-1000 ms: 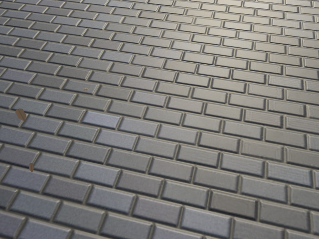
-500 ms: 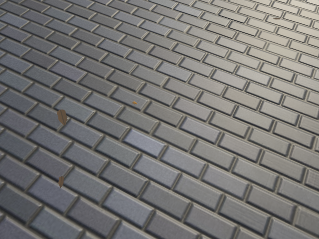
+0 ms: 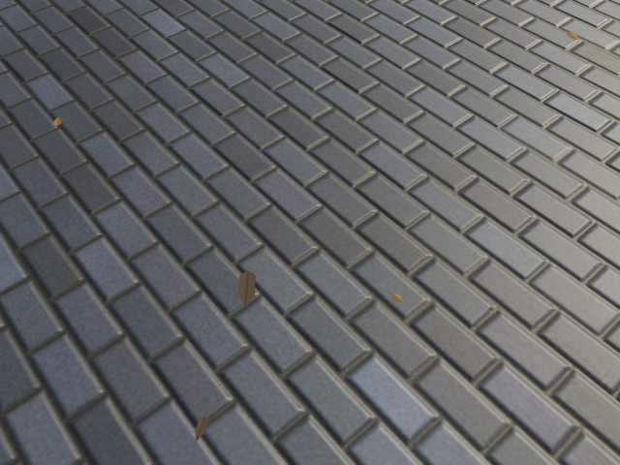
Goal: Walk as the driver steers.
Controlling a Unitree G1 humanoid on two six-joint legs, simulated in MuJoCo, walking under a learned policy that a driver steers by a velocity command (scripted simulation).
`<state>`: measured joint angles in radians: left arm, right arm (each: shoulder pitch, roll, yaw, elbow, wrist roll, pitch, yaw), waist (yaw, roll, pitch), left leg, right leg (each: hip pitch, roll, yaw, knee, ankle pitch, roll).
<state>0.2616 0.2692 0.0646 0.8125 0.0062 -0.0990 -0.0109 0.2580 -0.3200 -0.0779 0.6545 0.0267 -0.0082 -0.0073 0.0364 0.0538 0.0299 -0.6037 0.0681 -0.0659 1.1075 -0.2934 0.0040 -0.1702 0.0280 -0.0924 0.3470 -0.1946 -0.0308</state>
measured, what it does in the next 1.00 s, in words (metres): walks ahead: left foot, then right foot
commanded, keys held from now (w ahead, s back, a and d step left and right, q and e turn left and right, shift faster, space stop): w+q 0.14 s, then w+e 0.12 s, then no key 0.74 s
